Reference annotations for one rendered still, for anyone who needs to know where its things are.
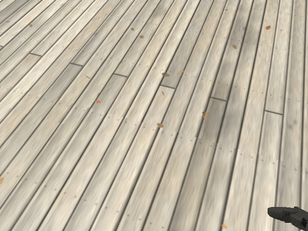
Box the right robot hand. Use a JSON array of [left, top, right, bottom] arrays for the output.
[[268, 206, 308, 231]]

